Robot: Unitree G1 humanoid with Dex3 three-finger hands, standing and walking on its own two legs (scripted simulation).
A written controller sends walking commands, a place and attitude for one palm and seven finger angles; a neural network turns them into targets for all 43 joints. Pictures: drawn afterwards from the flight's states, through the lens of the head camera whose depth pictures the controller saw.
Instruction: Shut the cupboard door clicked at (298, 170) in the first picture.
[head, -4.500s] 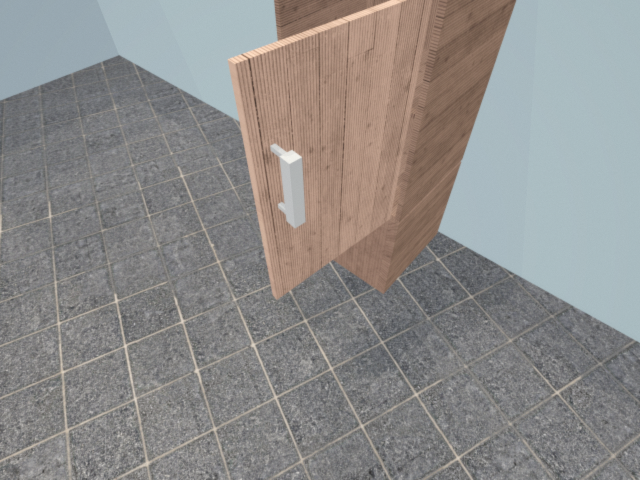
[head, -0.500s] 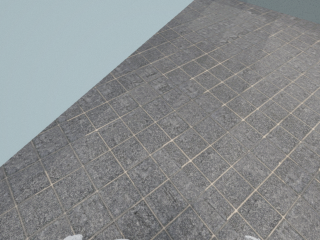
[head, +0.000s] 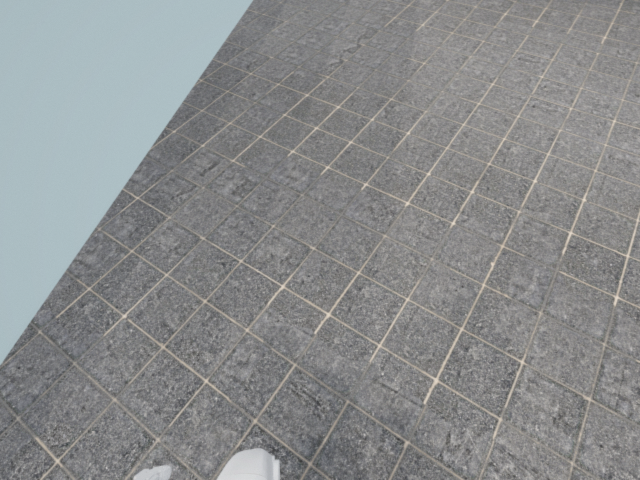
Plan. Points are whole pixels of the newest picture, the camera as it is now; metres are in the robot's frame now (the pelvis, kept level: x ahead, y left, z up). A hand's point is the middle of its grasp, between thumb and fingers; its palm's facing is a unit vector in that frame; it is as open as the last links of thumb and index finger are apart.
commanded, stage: walk around to get in front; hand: left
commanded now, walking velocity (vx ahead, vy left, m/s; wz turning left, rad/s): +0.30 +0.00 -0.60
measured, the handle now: out of the picture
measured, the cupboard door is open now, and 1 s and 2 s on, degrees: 82 82 82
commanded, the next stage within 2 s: walk to a spot facing it in 0.94 s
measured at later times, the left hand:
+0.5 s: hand (230, 373) +0.28 +0.17 -0.16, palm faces -0.29 -0.94 -0.19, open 7.4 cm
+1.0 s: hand (336, 280) +0.46 +0.00 -0.16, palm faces -0.41 -0.89 -0.20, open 7.2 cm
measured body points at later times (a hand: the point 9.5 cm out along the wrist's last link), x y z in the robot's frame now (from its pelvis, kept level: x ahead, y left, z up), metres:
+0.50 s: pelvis +0.15 -0.01 +0.01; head +0.20 -0.01 +0.45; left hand +0.30 +0.22 -0.14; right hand +0.11 -0.25 -0.13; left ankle +0.13 +0.14 -0.74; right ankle +0.13 -0.14 -0.67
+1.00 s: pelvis +0.34 -0.15 +0.01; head +0.36 -0.16 +0.45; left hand +0.48 +0.05 -0.15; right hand +0.30 -0.39 -0.14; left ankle +0.48 -0.06 -0.70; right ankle +0.25 -0.18 -0.74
